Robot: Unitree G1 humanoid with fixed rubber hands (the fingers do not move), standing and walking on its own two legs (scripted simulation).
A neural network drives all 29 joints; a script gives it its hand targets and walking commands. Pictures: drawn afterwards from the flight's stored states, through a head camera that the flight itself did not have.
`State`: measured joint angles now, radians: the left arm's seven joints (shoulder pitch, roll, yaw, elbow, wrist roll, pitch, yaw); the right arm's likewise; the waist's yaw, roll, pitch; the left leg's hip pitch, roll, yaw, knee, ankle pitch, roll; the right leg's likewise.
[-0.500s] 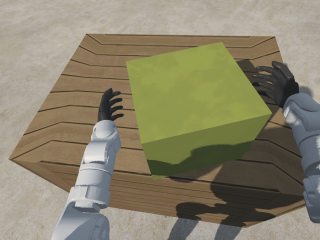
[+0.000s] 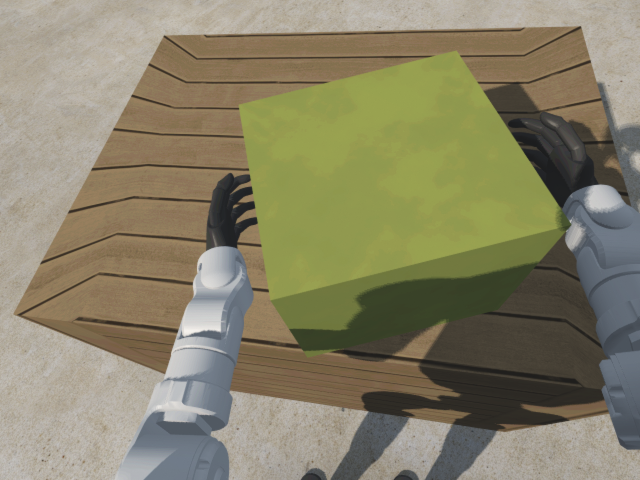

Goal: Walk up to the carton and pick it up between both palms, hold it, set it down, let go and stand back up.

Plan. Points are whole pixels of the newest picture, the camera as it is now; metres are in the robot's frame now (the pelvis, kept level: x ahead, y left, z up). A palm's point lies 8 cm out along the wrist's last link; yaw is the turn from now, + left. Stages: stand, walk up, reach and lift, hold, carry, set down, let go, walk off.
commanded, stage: reach and lift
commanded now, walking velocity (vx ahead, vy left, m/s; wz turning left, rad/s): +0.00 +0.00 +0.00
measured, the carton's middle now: (377, 214) +0.44 +0.02 +0.03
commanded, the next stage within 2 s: none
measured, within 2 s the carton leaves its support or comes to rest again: leaves its support in 1.66 s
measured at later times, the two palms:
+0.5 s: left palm (229, 248) +0.35 +0.18 +0.06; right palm (545, 194) +0.46 -0.17 +0.06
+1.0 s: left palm (229, 245) +0.36 +0.18 +0.06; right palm (545, 191) +0.46 -0.17 +0.07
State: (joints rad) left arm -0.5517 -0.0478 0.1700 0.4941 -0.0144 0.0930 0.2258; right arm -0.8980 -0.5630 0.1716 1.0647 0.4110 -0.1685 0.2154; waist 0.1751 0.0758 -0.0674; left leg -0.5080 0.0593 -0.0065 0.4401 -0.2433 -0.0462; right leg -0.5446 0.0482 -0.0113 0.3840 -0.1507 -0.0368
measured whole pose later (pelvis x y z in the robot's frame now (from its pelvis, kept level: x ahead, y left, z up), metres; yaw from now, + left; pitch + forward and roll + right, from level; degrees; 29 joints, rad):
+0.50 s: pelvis -0.02 +0.00 +0.00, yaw +0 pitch +17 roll -1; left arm -0.57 -0.10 0.17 0.49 -0.01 0.12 0.28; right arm -0.90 -0.49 0.15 1.07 0.32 -0.12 0.19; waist 0.18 0.07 -0.08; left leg -0.51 0.06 -0.01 0.44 -0.22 -0.05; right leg -0.55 0.05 -0.01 0.38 -0.12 -0.04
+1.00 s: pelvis -0.02 +0.00 +0.00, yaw +0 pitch +17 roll -1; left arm -0.60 -0.10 0.18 0.53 -0.01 0.09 0.28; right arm -0.90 -0.45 0.03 1.08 0.18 -0.12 0.22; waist 0.18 0.06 -0.09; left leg -0.51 0.06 -0.01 0.44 -0.22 -0.05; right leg -0.55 0.05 -0.01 0.38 -0.12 -0.04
